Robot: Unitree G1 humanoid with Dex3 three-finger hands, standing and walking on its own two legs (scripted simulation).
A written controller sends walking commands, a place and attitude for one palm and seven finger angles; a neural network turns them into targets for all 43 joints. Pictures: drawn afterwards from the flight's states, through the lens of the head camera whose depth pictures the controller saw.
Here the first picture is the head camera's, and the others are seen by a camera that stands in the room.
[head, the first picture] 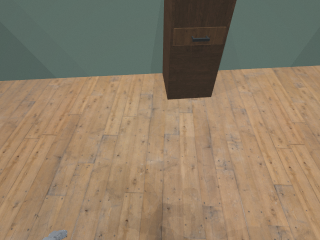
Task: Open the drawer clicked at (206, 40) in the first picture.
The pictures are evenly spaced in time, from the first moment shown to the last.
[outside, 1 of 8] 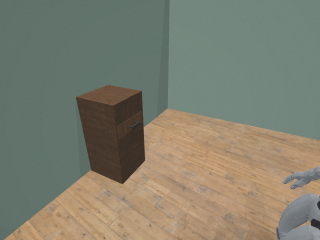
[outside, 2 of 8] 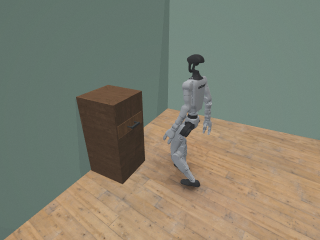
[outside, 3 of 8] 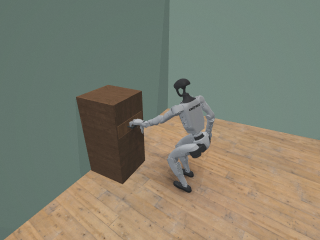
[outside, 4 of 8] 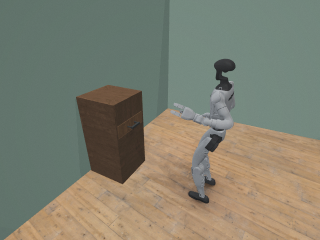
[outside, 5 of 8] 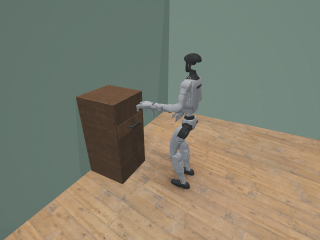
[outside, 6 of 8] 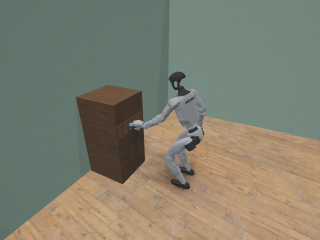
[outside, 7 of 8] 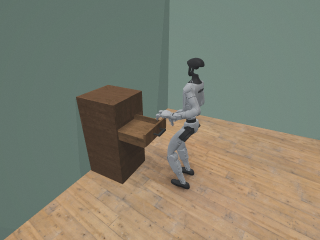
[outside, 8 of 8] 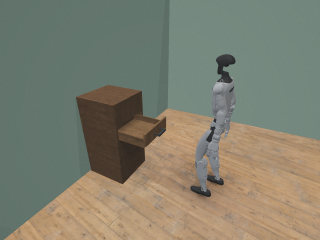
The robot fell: no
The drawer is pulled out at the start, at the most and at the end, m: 0.00 0.30 0.29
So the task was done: yes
